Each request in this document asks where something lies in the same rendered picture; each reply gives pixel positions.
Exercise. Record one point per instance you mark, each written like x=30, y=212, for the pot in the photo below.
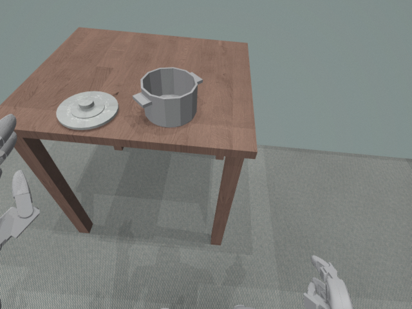
x=169, y=96

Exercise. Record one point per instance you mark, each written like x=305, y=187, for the table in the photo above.
x=113, y=62

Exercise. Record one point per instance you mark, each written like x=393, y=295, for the knob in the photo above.
x=86, y=103

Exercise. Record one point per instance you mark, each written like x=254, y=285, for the left robot hand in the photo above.
x=15, y=220

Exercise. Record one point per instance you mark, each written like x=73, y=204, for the lid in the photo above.
x=72, y=116

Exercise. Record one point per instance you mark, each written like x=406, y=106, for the right robot hand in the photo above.
x=333, y=295

